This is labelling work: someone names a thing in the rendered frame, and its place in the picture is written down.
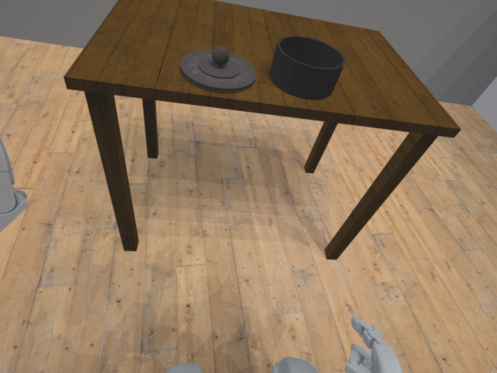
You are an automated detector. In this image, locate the knob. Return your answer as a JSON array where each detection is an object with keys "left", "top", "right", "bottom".
[{"left": 212, "top": 46, "right": 230, "bottom": 65}]

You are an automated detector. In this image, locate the lid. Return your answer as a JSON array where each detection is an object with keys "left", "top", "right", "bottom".
[{"left": 181, "top": 50, "right": 256, "bottom": 92}]

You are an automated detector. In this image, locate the left robot hand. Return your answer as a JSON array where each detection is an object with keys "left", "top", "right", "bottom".
[{"left": 0, "top": 138, "right": 28, "bottom": 232}]

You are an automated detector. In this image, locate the table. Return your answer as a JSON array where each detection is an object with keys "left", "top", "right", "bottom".
[{"left": 64, "top": 0, "right": 461, "bottom": 260}]

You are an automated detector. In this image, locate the pot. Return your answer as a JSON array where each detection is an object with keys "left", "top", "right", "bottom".
[{"left": 269, "top": 36, "right": 346, "bottom": 100}]

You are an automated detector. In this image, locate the right robot hand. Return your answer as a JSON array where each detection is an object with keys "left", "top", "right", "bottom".
[{"left": 346, "top": 317, "right": 403, "bottom": 373}]

